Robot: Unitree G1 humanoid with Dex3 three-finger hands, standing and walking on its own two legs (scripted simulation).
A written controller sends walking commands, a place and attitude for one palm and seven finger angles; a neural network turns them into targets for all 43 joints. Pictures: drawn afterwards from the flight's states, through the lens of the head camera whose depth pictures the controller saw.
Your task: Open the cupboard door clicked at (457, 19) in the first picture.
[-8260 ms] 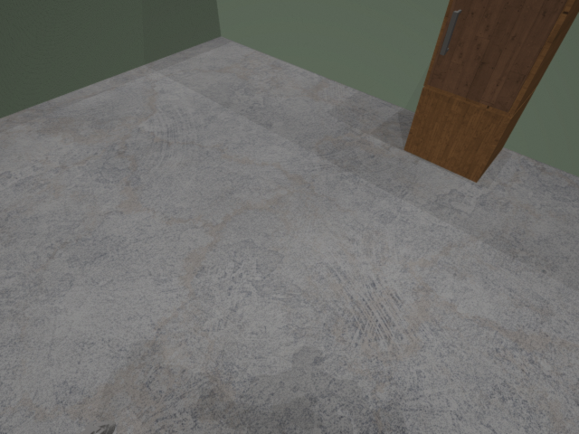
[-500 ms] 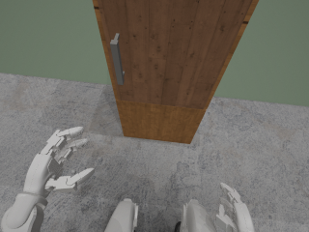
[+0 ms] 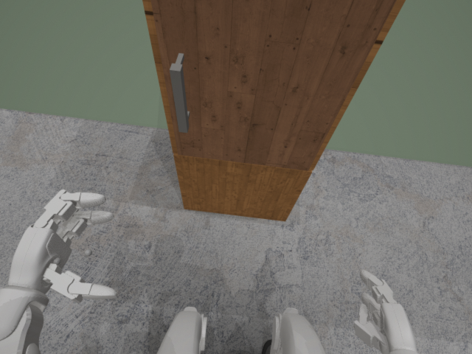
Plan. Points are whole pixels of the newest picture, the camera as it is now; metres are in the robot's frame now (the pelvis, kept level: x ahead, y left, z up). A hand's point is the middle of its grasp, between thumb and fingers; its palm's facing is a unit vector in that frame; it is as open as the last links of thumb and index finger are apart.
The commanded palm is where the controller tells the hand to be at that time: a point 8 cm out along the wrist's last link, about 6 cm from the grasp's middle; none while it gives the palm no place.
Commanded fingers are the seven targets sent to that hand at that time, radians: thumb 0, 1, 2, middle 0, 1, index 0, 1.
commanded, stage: raise the hand with hooked fingers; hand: left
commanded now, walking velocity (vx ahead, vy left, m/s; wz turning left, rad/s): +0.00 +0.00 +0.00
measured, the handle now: (182, 95) +0.61 +0.16 +0.02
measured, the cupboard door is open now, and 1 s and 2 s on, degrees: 0 0 0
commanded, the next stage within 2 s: move the hooked fingers beside the handle in 0.88 s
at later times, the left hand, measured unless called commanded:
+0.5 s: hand (81, 226) +0.29 +0.26 +0.04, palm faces -0.06 -1.00 -0.06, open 14.0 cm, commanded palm +0.27 +0.31 +0.04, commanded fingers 0.00 -0.50 0.30 -0.30 -1.20 -0.30 -1.20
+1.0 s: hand (78, 230) +0.28 +0.26 +0.04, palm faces -0.06 -1.00 -0.06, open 14.0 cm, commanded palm +0.27 +0.31 +0.04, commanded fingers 0.00 -0.50 0.30 -0.30 -1.20 -0.30 -1.20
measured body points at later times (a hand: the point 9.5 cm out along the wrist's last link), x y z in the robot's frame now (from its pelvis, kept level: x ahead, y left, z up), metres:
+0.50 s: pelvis +0.00 -0.01 -0.01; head +0.11 +0.01 +0.43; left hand +0.29 +0.31 +0.04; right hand +0.17 -0.27 -0.09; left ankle +0.01 +0.11 -0.63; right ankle +0.05 -0.15 -0.63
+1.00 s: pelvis +0.00 -0.01 +0.00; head +0.10 +0.02 +0.43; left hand +0.28 +0.32 +0.04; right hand +0.17 -0.26 -0.08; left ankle +0.01 +0.11 -0.63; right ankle +0.05 -0.15 -0.63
